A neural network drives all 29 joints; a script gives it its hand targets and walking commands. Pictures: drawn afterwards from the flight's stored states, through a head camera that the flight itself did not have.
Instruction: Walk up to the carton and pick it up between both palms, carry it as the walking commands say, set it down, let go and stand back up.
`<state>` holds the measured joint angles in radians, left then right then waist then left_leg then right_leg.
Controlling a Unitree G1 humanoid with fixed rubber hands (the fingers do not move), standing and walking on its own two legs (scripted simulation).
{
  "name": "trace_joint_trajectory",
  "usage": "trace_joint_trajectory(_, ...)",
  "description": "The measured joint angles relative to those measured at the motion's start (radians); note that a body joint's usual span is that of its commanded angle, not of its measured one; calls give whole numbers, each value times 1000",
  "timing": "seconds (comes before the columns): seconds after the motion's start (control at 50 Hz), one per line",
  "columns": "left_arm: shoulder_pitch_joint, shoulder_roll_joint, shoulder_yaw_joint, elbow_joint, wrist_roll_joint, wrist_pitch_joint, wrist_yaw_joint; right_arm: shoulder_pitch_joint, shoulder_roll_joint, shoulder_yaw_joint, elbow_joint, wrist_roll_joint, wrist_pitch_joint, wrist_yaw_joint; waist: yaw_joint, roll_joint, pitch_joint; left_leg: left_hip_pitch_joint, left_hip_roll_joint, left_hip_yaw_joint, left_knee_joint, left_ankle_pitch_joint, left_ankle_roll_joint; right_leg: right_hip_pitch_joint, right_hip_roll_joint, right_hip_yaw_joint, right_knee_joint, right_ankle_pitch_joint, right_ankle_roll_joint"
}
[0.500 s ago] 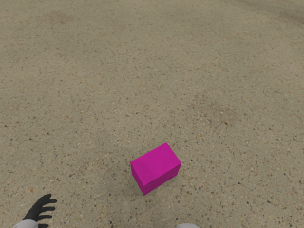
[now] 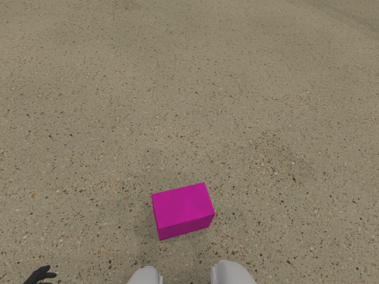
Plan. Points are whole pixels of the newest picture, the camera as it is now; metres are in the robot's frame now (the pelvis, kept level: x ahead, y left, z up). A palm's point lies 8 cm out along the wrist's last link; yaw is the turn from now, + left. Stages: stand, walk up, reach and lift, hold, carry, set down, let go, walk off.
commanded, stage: walk up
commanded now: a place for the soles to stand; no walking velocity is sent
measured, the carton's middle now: (181, 211) +0.48 +0.02 -0.64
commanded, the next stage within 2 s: none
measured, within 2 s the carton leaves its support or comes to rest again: neither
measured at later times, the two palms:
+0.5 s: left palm out of the picture +0.02 +0.19 -0.07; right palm out of the picture +0.22 -0.48 -0.08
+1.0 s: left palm out of the picture +0.00 +0.22 -0.07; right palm (370, 234) +0.24 -0.41 -0.07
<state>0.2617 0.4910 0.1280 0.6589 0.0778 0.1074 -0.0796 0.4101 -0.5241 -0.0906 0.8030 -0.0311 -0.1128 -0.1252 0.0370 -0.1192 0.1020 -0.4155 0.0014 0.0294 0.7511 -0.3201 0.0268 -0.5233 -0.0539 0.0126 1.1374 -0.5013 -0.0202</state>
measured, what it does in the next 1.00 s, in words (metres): steps to the right, turning left: right foot, then left foot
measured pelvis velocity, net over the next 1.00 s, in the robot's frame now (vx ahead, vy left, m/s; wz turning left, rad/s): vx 0.03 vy -0.13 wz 0.34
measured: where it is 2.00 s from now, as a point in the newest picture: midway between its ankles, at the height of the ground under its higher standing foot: outside the picture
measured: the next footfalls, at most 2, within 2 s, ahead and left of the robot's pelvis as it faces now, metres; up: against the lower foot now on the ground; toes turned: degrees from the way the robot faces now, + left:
right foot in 0.22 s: +0.12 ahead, -0.26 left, +0.00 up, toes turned +18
left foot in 0.62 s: +0.05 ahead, -0.01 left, +0.00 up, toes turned +17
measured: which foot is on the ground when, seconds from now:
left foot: down 0.00-0.22, up 0.24-0.60, down 0.62-1.00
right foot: up 0.00-0.20, down 0.22-1.00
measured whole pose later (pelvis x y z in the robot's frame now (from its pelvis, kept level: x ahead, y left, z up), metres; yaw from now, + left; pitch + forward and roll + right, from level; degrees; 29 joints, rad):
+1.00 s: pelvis +0.03 -0.13 +0.01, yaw +19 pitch -2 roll +0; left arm 0.20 0.48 0.04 0.89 0.00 -0.05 0.04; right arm 0.17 -0.46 -0.06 0.85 -0.03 0.00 0.04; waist 0.00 -0.01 0.07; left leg -0.32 -0.04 -0.01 0.68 -0.33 0.03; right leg -0.31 -0.09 -0.03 0.73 -0.47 -0.01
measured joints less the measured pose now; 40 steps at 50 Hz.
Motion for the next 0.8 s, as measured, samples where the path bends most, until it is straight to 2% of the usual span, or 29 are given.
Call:
trace_joint_trajectory(0.1, -35, 28, 14, -3, -10, -2, -7, 13, -8, 7, -18, -6, 4, 9, -41, -4, 9, -6, 43, -92, 28, -21, -36, -56, -39, 47, 2, 32, 17)
trace_joint_trajectory(0.18, -69, 37, 22, 5, -32, -13, -2, 3, -26, 5, -26, -15, 26, 27, -65, 18, 0, -49, 85, -183, 81, -54, -55, -7, -38, 37, -126, 50, 17)
trace_joint_trajectory(0.22, -73, 42, 20, 13, -35, -30, 6, -8, -33, 5, -30, -13, 43, 35, -64, 27, -18, -87, 97, -227, 129, -88, -35, 59, -21, 15, -266, 55, 7)
trace_joint_trajectory(0.26, -77, 15, 10, 27, -32, -49, 21, -43, -37, 3, -17, -2, 57, 30, -55, 55, -8, -131, 65, -270, 252, -167, -4, 43, -7, -11, -223, 49, 41)
trace_joint_trajectory(0.3, -75, -24, -8, 53, -42, -61, 30, -88, -24, 10, 5, 10, 60, 25, -40, 67, 4, -159, 14, -233, 390, -199, -1, 58, -14, -24, -226, 65, 48)
trace_joint_trajectory(0.34, -70, -50, -27, 78, -49, -70, 41, -116, -12, 21, 8, 15, 53, 37, -21, 79, 9, -160, -8, -157, 431, -184, -1, 86, -22, -33, -268, 88, 35)
trace_joint_trajectory(0.38, -62, -59, -38, 94, -52, -82, 48, -127, -1, 28, 6, 12, 51, 62, -4, 90, 7, -131, -17, -90, 381, -173, 4, 109, -27, -47, -309, 102, 24)
trace_joint_trajectory(0.44, -40, -41, -48, 111, -54, -107, 57, -142, 17, 30, -2, 9, 65, 95, 9, 104, 2, -67, -31, -39, 252, -201, 12, 132, -32, -75, -349, 112, 14)
trace_joint_trajectory(0.54, 1, 16, -53, 145, -73, -140, 85, -198, 35, 31, -33, 12, 85, 121, 18, 121, 21, 14, -41, -43, 116, -202, 19, 164, -49, -114, -380, 117, 17)
trace_joint_trajectory(0.6, 14, 40, -58, 157, -78, -142, 95, -234, 34, 23, -51, 10, 90, 136, 16, 119, 33, 66, -34, -30, -7, -111, 33, 172, -75, -125, -376, 112, 29)
trace_joint_trajectory(0.62, 15, 45, -61, 158, -79, -141, 97, -244, 30, 20, -53, 9, 91, 139, 13, 118, 36, 84, -35, -27, -51, -42, 27, 172, -86, -128, -365, 106, 35)
trace_joint_trajectory(0.66, 8, 43, -67, 162, -85, -138, 100, -258, 24, 17, -53, 10, 90, 141, 15, 114, 43, 86, -49, -25, -49, -9, 3, 162, -99, -113, -330, 95, 37)
trace_joint_trajectory(0.72, -12, 22, -78, 170, -87, -139, 109, -256, 27, 17, -49, 19, 99, 143, 9, 132, 30, 85, -45, -47, -25, -41, 5, 181, -51, -77, -350, 48, 18)
trace_joint_trajectory(0.76, -23, 4, -85, 176, -80, -154, 114, -260, 36, 23, -35, 26, 111, 144, 3, 141, 21, 89, -40, -64, -18, -46, -3, 206, -32, -76, -395, 140, 26)
trace_joint_trajectory(0.8, -21, -14, -93, 182, -70, -168, 115, -269, 44, 28, -23, 28, 126, 147, -5, 151, 3, 74, -39, -79, 10, -48, 7, 217, -28, -88, -413, 140, 39)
